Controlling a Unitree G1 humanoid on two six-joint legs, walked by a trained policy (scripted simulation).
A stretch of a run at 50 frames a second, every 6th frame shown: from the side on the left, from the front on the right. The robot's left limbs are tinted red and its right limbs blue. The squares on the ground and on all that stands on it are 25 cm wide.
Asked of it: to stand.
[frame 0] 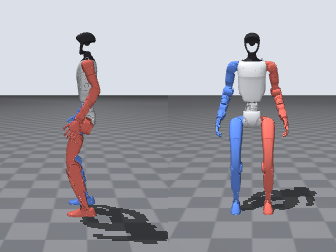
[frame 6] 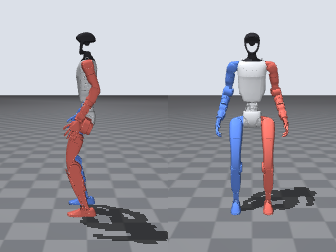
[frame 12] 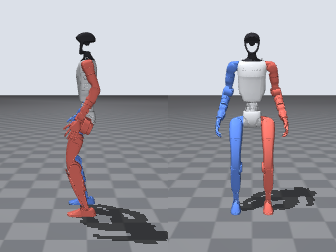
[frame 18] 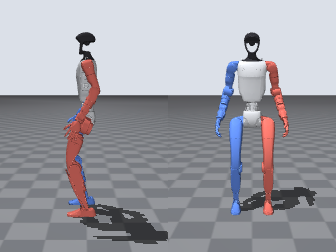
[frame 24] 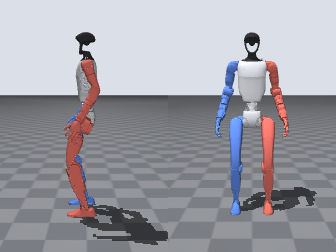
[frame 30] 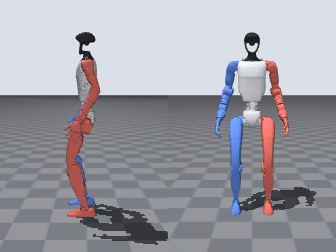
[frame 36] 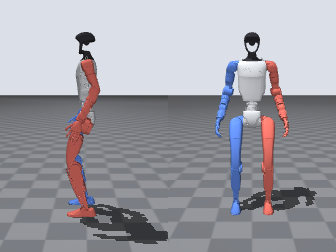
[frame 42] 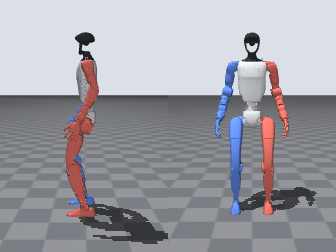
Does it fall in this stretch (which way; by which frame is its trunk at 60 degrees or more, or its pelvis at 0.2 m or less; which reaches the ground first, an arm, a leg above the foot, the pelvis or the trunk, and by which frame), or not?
no
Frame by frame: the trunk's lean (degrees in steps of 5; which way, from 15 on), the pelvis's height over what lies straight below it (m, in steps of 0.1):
0: 0, 0.8
6: 0, 0.8
12: 0, 0.8
18: 0, 0.8
24: 0, 0.8
30: 0, 0.8
36: 0, 0.8
42: 5, 0.8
